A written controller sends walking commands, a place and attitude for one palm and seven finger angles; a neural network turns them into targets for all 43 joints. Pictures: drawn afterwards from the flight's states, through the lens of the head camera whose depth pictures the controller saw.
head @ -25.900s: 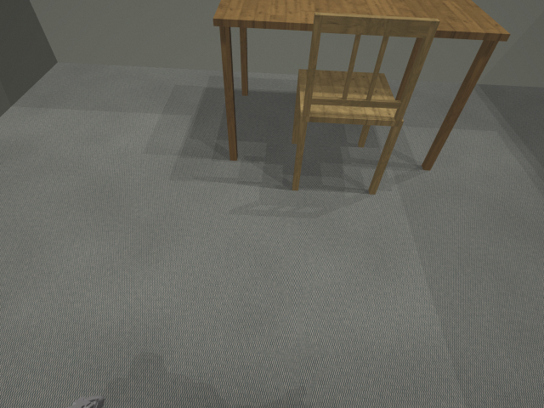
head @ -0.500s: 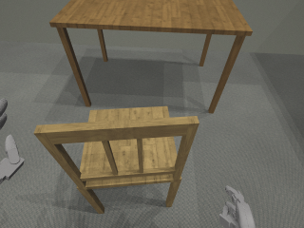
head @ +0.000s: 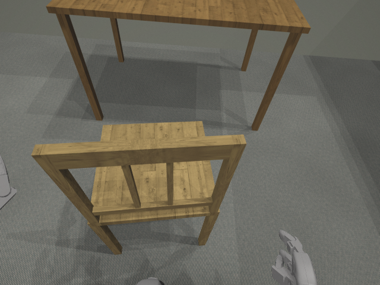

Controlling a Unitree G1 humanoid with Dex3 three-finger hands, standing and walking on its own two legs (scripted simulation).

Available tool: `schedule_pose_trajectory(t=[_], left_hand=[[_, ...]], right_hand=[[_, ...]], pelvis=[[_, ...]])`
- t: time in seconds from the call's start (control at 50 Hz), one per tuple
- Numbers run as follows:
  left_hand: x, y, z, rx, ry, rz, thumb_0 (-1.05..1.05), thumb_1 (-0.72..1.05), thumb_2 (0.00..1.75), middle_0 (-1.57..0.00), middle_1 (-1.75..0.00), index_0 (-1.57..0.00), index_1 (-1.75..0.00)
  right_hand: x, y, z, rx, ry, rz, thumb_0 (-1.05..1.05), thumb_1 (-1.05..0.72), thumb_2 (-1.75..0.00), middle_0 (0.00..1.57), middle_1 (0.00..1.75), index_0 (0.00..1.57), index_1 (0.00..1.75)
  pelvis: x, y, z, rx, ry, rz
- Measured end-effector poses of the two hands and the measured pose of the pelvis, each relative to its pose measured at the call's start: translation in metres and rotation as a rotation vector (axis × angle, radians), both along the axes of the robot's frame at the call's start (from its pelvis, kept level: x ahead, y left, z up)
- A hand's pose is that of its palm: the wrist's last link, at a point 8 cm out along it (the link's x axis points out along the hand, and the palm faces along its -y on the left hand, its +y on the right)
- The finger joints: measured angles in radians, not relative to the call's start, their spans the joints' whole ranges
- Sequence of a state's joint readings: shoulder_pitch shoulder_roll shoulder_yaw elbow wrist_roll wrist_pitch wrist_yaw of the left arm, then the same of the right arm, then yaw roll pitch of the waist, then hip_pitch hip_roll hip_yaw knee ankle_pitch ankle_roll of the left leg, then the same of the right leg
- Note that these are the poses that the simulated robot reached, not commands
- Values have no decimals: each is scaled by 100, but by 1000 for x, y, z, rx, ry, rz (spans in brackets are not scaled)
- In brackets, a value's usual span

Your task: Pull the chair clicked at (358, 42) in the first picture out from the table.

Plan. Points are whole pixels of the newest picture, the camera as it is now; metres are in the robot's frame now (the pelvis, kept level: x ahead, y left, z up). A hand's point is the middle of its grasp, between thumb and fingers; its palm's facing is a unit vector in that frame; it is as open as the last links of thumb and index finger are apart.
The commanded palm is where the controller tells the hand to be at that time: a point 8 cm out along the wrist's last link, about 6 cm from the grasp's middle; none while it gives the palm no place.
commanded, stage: step back with the hand held close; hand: left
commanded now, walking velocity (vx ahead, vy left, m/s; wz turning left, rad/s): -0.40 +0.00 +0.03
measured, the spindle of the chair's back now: (132, 186) +0.36 +0.17 -0.09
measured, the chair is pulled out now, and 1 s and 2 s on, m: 0.61 0.61 0.61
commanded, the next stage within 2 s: stop stepping back and stand still in 0.44 s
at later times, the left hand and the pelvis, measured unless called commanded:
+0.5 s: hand out of the picture +0.10 +0.24 +0.17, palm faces +0.37 -0.79 -0.49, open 7.4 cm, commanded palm +0.03 +0.28 +0.19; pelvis -0.10 -0.02 +0.00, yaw +1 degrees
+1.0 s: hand out of the picture -0.03 +0.24 +0.18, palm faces +0.47 -0.74 -0.48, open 7.4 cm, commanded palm -0.09 +0.27 +0.19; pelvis -0.20 -0.04 +0.01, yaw +4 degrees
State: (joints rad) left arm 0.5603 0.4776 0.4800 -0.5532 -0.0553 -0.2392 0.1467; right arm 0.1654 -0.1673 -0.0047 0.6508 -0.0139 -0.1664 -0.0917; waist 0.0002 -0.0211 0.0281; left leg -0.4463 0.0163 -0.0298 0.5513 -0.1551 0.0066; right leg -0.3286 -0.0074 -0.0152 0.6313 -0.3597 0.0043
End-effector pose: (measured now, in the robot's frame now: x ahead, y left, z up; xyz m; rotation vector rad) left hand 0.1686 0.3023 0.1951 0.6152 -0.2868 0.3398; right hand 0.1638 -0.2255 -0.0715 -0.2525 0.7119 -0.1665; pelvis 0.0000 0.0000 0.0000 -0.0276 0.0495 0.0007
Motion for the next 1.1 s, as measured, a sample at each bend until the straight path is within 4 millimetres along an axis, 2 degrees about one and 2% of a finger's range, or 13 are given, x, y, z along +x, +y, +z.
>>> schedule_pose_trajectory(t=[0.1,0.2,0.3,0.4,0.46,0.54,0.6,0.68,0.76,0.84,0.9,0.96,1.1], left_hand=[[-14,-25,1,1,34,-44,2,88,90,-21,-30,-21,-30],[-40,-44,6,11,54,-80,2,88,89,-21,-30,-22,-30],[-57,-27,4,-9,52,12,1,88,89,-22,-30,-22,-30],[-76,-15,-9,-28,26,23,2,88,90,-21,-30,-22,-30],[-93,-20,-11,-44,41,6,2,88,90,-21,-30,-22,-30],[-122,-38,5,-11,6,-32,2,88,90,-21,-30,-22,-30],[-146,-49,14,45,-12,-34,2,88,90,-21,-30,-22,-30],[-176,-54,7,14,45,22,2,88,90,-21,-30,-22,-30],[-197,-50,-8,-83,78,95,2,88,90,-21,-30,-22,-30],[-211,-45,-15,-121,42,108,2,88,90,-21,-30,-22,-30],[-223,-41,-11,-108,-4,85,2,88,90,-21,-30,-22,-30],[-234,-36,-4,-65,-2,85,2,88,90,-21,-30,-22,-30],[-250,-24,-6,-52,-6,144,2,88,90,-21,-30,-22,-30]], right_hand=[[-6,0,-8,47,-8,56,1,-90,-90,21,30,20,30],[-26,-15,-9,64,8,19,1,-90,-90,21,30,20,30],[-48,-29,1,14,38,-36,1,-90,-90,21,30,20,30],[-64,-32,3,-27,22,-38,1,-90,-90,20,30,20,30],[-80,-27,6,-18,7,-5,1,-90,-90,20,30,20,30],[-104,-20,6,25,-14,38,1,-90,-90,20,30,20,30],[-123,-22,-3,65,-24,56,1,-90,-90,20,30,20,30],[-157,-34,-12,104,13,32,1,-90,-90,21,30,20,30],[-194,-51,-7,69,58,-10,1,-90,-90,21,30,20,30],[-220,-69,0,-12,54,-33,1,-90,-90,21,30,20,30],[-233,-74,5,-50,45,-47,1,-90,-90,20,30,20,30],[-241,-71,11,-34,10,-61,1,-90,-90,20,30,20,30],[-241,-49,-3,28,14,-12,1,-90,-90,20,30,20,30]], pelvis=[[-22,-13,0,-13,-2,-20],[-38,-21,2,-8,-13,-7],[-48,-19,10,41,0,4],[-73,-13,0,40,-12,29],[-91,-17,2,41,-22,22],[-114,-27,4,20,-33,23],[-133,-38,-1,18,-35,14],[-157,-47,1,3,-64,17],[-169,-50,9,51,-64,23],[-180,-45,8,38,-57,54],[-193,-41,6,32,-74,63],[-200,-38,8,28,-78,61],[-209,-38,5,10,-88,73]])
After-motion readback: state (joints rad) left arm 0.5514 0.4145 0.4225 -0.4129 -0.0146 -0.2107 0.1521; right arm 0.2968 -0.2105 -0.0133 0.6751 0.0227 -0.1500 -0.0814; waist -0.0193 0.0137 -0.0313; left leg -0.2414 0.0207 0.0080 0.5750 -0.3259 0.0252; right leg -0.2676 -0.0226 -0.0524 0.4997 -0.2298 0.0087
